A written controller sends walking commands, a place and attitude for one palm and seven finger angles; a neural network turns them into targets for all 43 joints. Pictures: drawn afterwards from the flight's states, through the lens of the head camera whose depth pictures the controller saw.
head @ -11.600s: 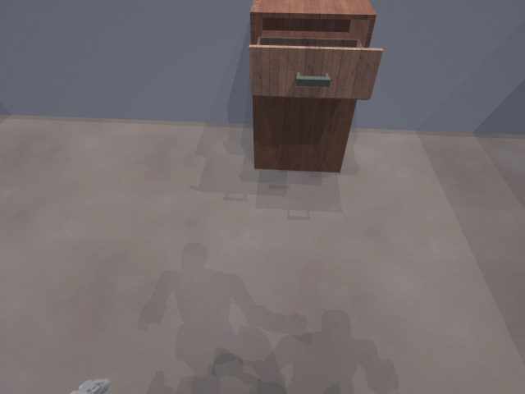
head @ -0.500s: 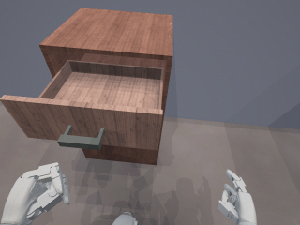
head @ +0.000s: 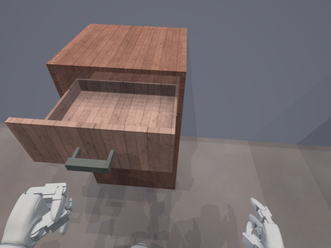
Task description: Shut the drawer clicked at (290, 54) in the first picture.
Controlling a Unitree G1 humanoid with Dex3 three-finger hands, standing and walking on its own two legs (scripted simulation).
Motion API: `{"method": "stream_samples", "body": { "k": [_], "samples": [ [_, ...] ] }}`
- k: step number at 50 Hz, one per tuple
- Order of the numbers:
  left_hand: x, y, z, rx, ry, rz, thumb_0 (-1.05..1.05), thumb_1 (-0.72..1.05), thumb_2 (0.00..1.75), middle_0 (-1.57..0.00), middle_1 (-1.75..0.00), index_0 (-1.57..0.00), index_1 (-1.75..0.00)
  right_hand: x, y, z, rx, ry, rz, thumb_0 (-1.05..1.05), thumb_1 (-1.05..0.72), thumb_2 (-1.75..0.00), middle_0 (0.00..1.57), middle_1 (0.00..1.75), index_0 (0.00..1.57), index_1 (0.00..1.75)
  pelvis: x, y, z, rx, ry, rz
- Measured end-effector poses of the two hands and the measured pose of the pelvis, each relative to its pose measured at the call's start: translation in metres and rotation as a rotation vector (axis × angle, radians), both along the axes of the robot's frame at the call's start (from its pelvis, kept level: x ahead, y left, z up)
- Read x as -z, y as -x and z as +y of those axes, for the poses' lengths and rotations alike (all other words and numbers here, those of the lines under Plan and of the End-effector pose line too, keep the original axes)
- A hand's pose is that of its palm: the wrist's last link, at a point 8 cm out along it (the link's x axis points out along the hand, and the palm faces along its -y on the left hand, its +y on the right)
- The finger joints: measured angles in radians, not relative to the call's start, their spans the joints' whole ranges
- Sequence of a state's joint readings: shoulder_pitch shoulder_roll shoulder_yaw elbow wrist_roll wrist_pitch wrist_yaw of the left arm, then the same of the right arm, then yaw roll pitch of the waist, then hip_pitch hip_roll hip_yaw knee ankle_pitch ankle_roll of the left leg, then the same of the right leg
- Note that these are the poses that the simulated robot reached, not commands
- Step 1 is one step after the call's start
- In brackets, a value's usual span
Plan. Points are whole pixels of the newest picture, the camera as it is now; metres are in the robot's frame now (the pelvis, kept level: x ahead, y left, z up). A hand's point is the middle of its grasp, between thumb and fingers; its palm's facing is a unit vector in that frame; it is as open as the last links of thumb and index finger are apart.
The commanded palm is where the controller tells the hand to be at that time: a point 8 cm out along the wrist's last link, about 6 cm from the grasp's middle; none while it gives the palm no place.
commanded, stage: raise the hand and make a fist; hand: left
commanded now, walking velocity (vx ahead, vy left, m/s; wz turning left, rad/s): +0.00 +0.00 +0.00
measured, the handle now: (91, 158) +0.35 +0.24 +0.01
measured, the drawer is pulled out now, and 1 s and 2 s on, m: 0.28 0.28 0.28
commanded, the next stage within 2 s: bring the fist close to the handle in 0.24 s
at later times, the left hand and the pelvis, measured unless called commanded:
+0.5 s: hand (66, 214) +0.16 +0.21 +0.09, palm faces +0.06 -0.99 -0.09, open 3.3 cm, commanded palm +0.13 +0.26 +0.10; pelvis +0.02 -0.02 +0.00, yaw +0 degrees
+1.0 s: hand (82, 209) +0.20 +0.20 +0.04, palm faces +0.00 -1.00 -0.06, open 3.3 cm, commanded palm +0.18 +0.26 +0.05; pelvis +0.00 +0.00 -0.02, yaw +0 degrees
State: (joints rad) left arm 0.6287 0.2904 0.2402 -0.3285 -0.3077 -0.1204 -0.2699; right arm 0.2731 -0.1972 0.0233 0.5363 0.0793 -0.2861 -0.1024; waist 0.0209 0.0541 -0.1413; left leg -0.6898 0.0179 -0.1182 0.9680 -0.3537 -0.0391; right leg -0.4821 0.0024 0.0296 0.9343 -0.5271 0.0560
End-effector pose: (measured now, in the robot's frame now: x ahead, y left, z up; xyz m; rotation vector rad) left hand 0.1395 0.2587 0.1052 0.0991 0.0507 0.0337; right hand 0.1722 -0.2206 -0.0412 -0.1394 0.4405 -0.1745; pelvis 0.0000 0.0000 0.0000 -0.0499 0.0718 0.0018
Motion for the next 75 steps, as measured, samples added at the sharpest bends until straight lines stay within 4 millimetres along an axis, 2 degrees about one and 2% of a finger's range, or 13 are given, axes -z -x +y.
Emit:
{"method": "stream_samples", "body": {
  "k": [9, 18, 27, 41, 48, 56, 63, 68, 75],
  "samples": [
    [-0.004, 0.000, -0.002, -0.012, -0.018, -0.016, 0.02, 0.90, 0.90, -1.40, -1.59, -1.40, -1.60, 0.001, -0.007, -0.020, 0.014, 0.014, -0.002, 0.01, -0.90, -0.90, 0.20, 0.30, 0.20, 0.30, -0.001, -0.007, -0.012, -0.004, -0.004, 0.007],
    [-0.003, -0.001, -0.002, -0.019, -0.008, 0.006, 0.01, 0.90, 0.90, -1.40, -1.59, -1.40, -1.60, -0.003, -0.027, -0.027, 0.020, 0.003, -0.034, 0.01, -0.90, -0.90, 0.20, 0.30, 0.20, 0.30, -0.004, -0.016, -0.020, -0.003, -0.010, 0.011],
    [0.015, -0.003, 0.004, -0.029, 0.021, 0.030, 0.01, 0.90, 0.90, -1.40, -1.59, -1.40, -1.60, -0.002, -0.037, -0.027, -0.004, 0.026, -0.022, 0.01, -0.90, -0.90, 0.20, 0.30, 0.20, 0.30, -0.002, -0.018, -0.021, -0.006, -0.010, 0.029],
    [0.040, -0.030, 0.002, 0.027, 0.044, 0.002, 0.01, 0.90, 0.90, -1.40, -1.59, -1.40, -1.60, 0.020, -0.014, -0.022, 0.013, 0.049, 0.078, 0.01, -0.90, -0.90, 0.20, 0.30, 0.20, 0.30, 0.012, -0.009, -0.009, 0.000, 0.001, 0.073],
    [0.054, -0.034, -0.002, 0.039, 0.044, 0.005, 0.01, 0.90, 0.90, -1.40, -1.59, -1.40, -1.60, 0.034, -0.001, -0.013, 0.017, 0.042, 0.126, 0.01, -0.90, -0.90, 0.20, 0.30, 0.20, 0.30, 0.021, -0.003, -0.001, 0.007, 0.004, 0.099],
    [0.072, -0.042, 0.003, 0.026, 0.035, -0.027, 0.01, 0.90, 0.90, -1.40, -1.59, -1.40, -1.60, 0.053, 0.008, -0.007, -0.002, 0.059, 0.176, 0.01, -0.90, -0.90, 0.20, 0.30, 0.20, 0.30, 0.036, 0.006, 0.003, 0.007, 0.013, 0.134],
    [0.083, -0.060, -0.006, 0.069, 0.049, -0.042, 0.01, 0.90, 0.90, -1.40, -1.60, -1.40, -1.60, 0.063, 0.012, -0.007, -0.004, 0.068, 0.193, 0.01, -0.90, -0.90, 0.20, 0.30, 0.20, 0.30, 0.046, 0.011, 0.005, 0.011, 0.019, 0.157],
    [0.095, -0.074, -0.006, 0.060, 0.046, -0.020, 0.01, 0.90, 0.90, -1.40, -1.59, -1.40, -1.60, 0.069, 0.017, -0.010, 0.007, 0.073, 0.216, 0.01, -0.90, -0.90, 0.20, 0.30, 0.20, 0.30, 0.051, 0.012, 0.004, 0.018, 0.017, 0.176],
    [0.092, -0.078, -0.001, 0.039, 0.032, -0.025, 0.02, 0.90, 0.90, -1.40, -1.59, -1.40, -1.60, 0.074, 0.023, -0.017, 0.028, 0.073, 0.258, 0.01, -0.90, -0.90, 0.20, 0.30, 0.20, 0.30, 0.052, 0.009, 0.001, 0.023, 0.018, 0.188]
  ]
}}
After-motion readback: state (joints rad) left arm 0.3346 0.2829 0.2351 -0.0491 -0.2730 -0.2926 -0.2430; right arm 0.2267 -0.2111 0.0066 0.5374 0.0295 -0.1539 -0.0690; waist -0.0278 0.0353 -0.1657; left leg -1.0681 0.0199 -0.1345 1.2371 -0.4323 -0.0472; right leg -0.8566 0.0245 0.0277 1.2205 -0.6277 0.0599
